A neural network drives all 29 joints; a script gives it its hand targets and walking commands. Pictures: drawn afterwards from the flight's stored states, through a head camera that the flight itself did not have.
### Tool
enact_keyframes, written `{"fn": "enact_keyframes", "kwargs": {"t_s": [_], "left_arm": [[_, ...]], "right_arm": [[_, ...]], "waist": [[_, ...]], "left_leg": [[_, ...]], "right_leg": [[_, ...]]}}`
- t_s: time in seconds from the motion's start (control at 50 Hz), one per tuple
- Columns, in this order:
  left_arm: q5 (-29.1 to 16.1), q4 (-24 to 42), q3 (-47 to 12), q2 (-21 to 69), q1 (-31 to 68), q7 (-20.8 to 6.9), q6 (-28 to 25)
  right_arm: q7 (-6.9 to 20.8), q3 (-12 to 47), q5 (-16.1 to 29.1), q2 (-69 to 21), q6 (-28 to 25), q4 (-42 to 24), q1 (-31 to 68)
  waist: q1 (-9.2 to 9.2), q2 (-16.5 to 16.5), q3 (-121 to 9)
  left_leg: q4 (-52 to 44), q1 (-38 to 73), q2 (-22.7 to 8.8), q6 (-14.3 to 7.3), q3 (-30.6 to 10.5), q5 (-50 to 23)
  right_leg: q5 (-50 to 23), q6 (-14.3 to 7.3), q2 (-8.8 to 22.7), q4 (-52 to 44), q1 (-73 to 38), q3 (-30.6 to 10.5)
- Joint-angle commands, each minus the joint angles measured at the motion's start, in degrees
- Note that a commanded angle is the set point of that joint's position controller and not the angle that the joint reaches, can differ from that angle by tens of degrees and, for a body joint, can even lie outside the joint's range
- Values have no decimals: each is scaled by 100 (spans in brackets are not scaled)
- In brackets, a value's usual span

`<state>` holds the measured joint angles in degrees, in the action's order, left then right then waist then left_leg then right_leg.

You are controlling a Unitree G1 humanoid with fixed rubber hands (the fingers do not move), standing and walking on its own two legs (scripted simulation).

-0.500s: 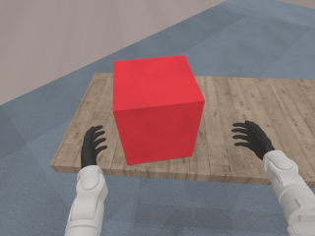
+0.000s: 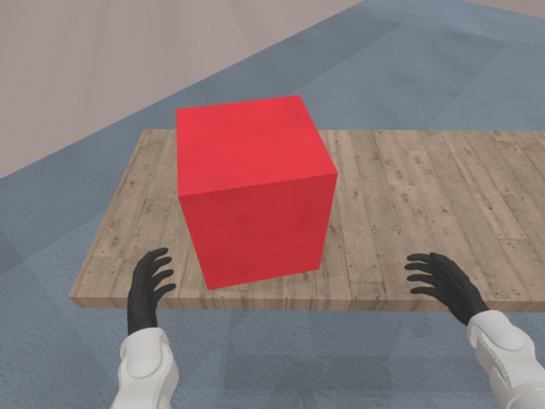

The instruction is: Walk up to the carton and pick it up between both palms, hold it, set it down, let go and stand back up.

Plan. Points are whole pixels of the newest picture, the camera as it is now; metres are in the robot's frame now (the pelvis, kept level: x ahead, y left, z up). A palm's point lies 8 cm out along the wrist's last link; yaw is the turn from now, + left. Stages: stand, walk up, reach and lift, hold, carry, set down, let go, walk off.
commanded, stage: set down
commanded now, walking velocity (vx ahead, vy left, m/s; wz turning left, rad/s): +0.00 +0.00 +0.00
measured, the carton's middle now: (252, 195) +0.48 +0.06 +0.04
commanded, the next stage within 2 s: none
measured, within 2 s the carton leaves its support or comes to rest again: neither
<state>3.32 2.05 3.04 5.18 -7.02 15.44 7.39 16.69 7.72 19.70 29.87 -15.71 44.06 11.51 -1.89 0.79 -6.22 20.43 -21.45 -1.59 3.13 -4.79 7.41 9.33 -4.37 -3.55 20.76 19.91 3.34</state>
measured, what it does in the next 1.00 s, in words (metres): stands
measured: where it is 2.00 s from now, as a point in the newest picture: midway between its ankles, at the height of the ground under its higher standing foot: outside the picture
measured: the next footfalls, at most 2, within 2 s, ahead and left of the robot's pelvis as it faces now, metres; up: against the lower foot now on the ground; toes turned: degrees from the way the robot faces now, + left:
none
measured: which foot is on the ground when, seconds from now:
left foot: down 0.00-1.00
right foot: down 0.00-1.00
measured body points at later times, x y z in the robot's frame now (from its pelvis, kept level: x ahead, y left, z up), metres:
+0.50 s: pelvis +0.00 +0.00 +0.00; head +0.02 +0.00 +0.45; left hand +0.23 +0.18 +0.05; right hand +0.26 -0.27 +0.01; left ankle +0.03 +0.16 -0.74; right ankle +0.01 -0.07 -0.74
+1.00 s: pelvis +0.00 +0.00 +0.00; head +0.02 +0.01 +0.45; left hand +0.22 +0.18 +0.03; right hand +0.23 -0.27 +0.00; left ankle +0.03 +0.16 -0.74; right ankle +0.01 -0.07 -0.74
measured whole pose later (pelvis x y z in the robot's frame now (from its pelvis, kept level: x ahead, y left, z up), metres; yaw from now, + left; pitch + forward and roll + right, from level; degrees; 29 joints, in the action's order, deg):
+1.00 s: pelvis +0.00 +0.00 +0.00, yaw +0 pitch +7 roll +0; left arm 3.7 9.6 -0.9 5.4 -18.7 16.2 8.1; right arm 17.5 5.4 22.5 31.8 -15.6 29.3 -7.9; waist 0.0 -1.6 -4.9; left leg 20.4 -19.7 -1.6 2.9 -4.8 7.6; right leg 9.4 -4.4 -3.6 20.4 17.9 3.3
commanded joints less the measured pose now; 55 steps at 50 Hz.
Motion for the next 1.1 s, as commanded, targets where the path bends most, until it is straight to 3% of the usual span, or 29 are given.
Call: {"fn": "enact_keyframes", "kwargs": {"t_s": [0.0, 0.02, 0.04, 0.06, 0.1, 0.12, 0.18, 0.22, 0.3, 0.32, 0.34, 0.38, 0.4, 0.42, 0.44, 0.5, 0.66, 0.68, 0.7, 0.72, 0.76, 0.82, 0.84, 0.86, 0.92, 0.94, 0.96, 1.04, 1.08], "left_arm": [[-16, 1143, -424, -4, 612, 132, -260], [13, 1134, -281, -76, 1315, 158, -290], [28, 1507, -546, 97, 668, 217, -310], [-10, 1690, -568, 206, 343, 275, -338], [85, 1552, -741, 333, 245, 267, -306], [92, 1442, -621, 330, -49, 251, -267], [0, 1335, -787, 244, 317, 201, -171], [-51, 1832, -840, 302, -130, 201, -235], [23, 2000, -826, 314, -633, 210, -264], [34, 1940, -563, 105, -243, 194, -265], [-42, 1868, -711, 53, -74, 206, -196], [-52, 2127, -775, 85, -634, 214, -239], [11, 2412, -903, 257, -865, 257, -261], [-11, 2186, -865, 203, -691, 251, -257], [21, 2227, -1047, 309, -784, 255, -216], [100, 1943, -825, 85, -1041, 215, -130], [59, 2361, -861, 34, -918, 279, -261], [84, 1533, -856, 77, -969, 120, -163], [86, 1969, -841, 23, -811, 255, -151], [84, 1915, -816, -43, -791, 194, -104], [44, 1601, -855, -100, -756, 171, -42], [14, 1876, -664, -228, -686, 152, -68], [56, 1360, -700, -177, -882, 60, 11], [24, 1969, -714, -148, -849, 128, -43], [152, 1221, -665, -163, -860, -54, 53], [158, 885, -641, -240, -1080, -147, 96], [165, 1510, -662, -195, -1057, -85, 18], [184, 1211, -510, -303, -1223, -224, -101], [198, 1533, -661, -266, -1202, -150, -171]], "right_arm": [[39, -855, 973, 1535, -482, -1414, 371], [3, -818, 917, 1390, -443, -1453, 989], [52, -903, 1024, 1526, -492, -1382, 299], [119, -805, 1145, 1527, -569, -1434, -37], [146, -933, 1174, 1585, -528, -1330, -66], [144, -938, 1122, 1662, -542, -1402, -324], [194, -986, 1111, 1601, -480, -1302, -49], [191, -1110, 1058, 1807, -556, -1960, -458], [176, -1029, 1132, 1763, -456, -1895, -1172], [110, -923, 1139, 1677, -460, -2058, -777], [105, -1113, 1055, 1627, -419, -2000, -702], [86, -903, 1164, 1550, -515, -2448, -1075], [164, -1144, 1298, 1809, -489, -2028, -1462], [141, -1032, 1273, 1690, -466, -2096, -1321], [196, -1117, 1313, 1713, -411, -1840, -1378], [97, -1153, 1162, 1589, -354, -2016, -1660], [95, -1052, 1064, 1344, -387, -2862, -1571], [7, -1072, 880, 1338, -260, -2217, -1898], [81, -1097, 1014, 1357, -234, -2236, -1685], [33, -1149, 918, 1265, -200, -2370, -1826], [37, -1202, 836, 1267, -146, -2307, -1734], [49, -1295, 847, 1432, -172, -2589, -1818], [-8, -1233, 684, 1263, -112, -2323, -1990], [42, -1134, 881, 1275, -164, -2698, -1940], [-16, -1065, 794, 1220, 17, -2087, -2184], [-110, -1086, 589, 1208, 11, -2065, -2340], [-65, -1023, 747, 1223, -109, -2442, -2236], [-184, -970, 672, 1064, -123, -2222, -2446], [-134, -947, 670, 1035, -238, -2218, -2446]], "waist": [[83, -1401, -1419], [-46, -1342, -1606], [118, -1116, -1450], [-81, -1051, -1526], [249, -1102, -1488], [71, -1202, -1351], [127, -1156, -990], [207, -1394, -1463], [262, -1371, -1075], [132, -1451, -1077], [190, -1421, -1115], [109, -1447, -1049], [267, -1282, -1002], [141, -1233, -995], [341, -1070, -766], [219, -1321, -605], [72, -1286, -701], [264, -1463, -74], [64, -1104, -212], [273, -1332, -333], [250, -1304, 24], [186, -1507, -367], [235, -1540, -218], [138, -1266, -425], [234, -1448, -231], [401, -1554, -170], [253, -1316, -542], [345, -1494, -284], [243, -1136, -515]], "left_leg": [[-11, 1036, 65, -390, 156, -989], [2, 649, 135, -410, 283, -817], [-20, 958, 66, -337, 164, -964], [-15, 1226, 30, -347, 138, -1016], [-32, 1448, 6, -346, 122, -1020], [-25, 1544, 16, -358, 167, -1184], [23, 1298, 5, -377, 116, -775], [-2, 1370, -20, -412, 85, -1059], [-19, 1313, 65, -404, 175, -878], [-16, 994, 104, -406, 258, -726], [4, 984, 39, -427, 189, -610], [-53, 1126, 58, -400, 154, -809], [-34, 1532, 24, -350, 121, -959], [62, 1587, 30, -356, 180, -1004], [-15, 1638, 27, -299, 92, -752], [-21, 1820, 30, -359, 122, -594], [-55, 1450, 73, -371, 219, -325], [-36, 1452, 108, -417, 275, 116], [-120, 1486, 39, -389, 275, -106], [-100, 1457, 65, -434, 273, 112], [-195, 1354, 74, -437, 230, 324], [-105, 1455, 65, -456, 286, -19], [-108, 1494, 81, -467, 350, 84], [-28, 1366, 84, -403, 315, -159], [-60, 1400, 118, -452, 321, -30], [-59, 1338, 159, -460, 393, -28], [-9, 1420, 164, -409, 368, -178], [17, 1226, 274, -408, 390, -202], [40, 1300, 183, -400, 325, -319]], "right_leg": [[-1240, 231, 557, -301, -1460, -1061], [-1356, 261, 589, -151, -1604, -1086], [-1212, 144, 498, -165, -1611, -956], [-1029, 96, 439, -203, -1534, -913], [-1340, 49, 393, -273, -1382, -794], [-1361, 33, 346, -267, -1309, -713], [-664, 21, 426, -349, -1094, -830], [-1361, 66, 446, -264, -1491, -871], [-1591, 143, 509, -174, -1689, -928], [-1537, 229, 591, -163, -1807, -1064], [-986, 174, 611, -238, -1616, -1085], [-1555, 208, 620, -190, -1778, -1018], [-1549, 76, 467, -210, -1628, -845], [-1297, 55, 469, -235, -1355, -843], [-907, 21, 497, -352, -1272, -866], [-588, 2, 517, -456, -1032, -898], [31, 75, 664, -512, -1204, -1087], [425, 133, 720, -613, -931, -1141], [640, 87, 715, -664, -853, -1109], [776, 122, 744, -694, -994, -1192], [1179, 123, 808, -822, -828, -1180], [929, 184, 795, -721, -949, -1139], [754, 179, 830, -734, -948, -1151], [399, 233, 848, -638, -1173, -1231], [564, 259, 922, -778, -1196, -1284], [-67, 308, 944, -689, -1367, -1259], [-285, 320, 863, -514, -1511, -1158], [-1134, 375, 839, -390, -1737, -1173], [-948, 306, 802, -372, -1692, -1162]]}}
